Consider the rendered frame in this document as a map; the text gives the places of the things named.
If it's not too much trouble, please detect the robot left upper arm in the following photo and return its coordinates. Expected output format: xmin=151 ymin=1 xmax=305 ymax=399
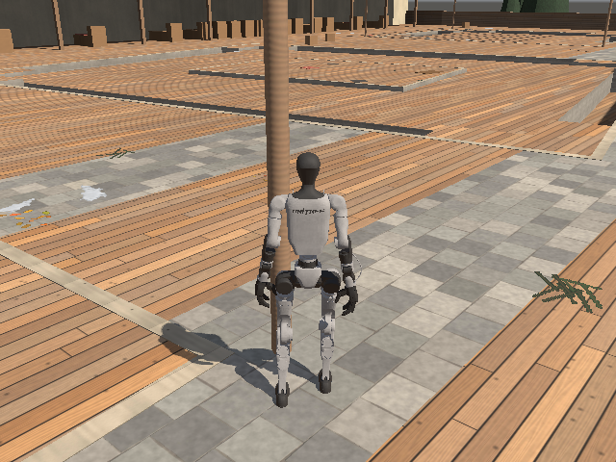
xmin=266 ymin=194 xmax=288 ymax=248

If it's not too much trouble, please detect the robot right upper arm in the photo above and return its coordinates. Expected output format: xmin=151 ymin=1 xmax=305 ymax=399
xmin=328 ymin=194 xmax=348 ymax=249

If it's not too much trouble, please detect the right robot forearm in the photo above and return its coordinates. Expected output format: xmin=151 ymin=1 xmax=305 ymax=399
xmin=339 ymin=235 xmax=356 ymax=288

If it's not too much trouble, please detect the left robot hand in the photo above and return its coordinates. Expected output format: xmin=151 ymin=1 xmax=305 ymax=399
xmin=255 ymin=279 xmax=277 ymax=308

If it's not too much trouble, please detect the right robot hand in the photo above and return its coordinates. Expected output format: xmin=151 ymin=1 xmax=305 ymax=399
xmin=335 ymin=286 xmax=358 ymax=316

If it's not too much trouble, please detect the robot right thigh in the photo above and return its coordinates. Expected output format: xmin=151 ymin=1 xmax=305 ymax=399
xmin=319 ymin=269 xmax=341 ymax=335

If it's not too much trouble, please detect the left robot forearm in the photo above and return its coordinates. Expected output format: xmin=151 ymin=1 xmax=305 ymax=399
xmin=257 ymin=234 xmax=276 ymax=282

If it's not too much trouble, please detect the right robot foot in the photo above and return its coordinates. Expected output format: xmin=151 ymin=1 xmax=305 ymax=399
xmin=319 ymin=369 xmax=332 ymax=394

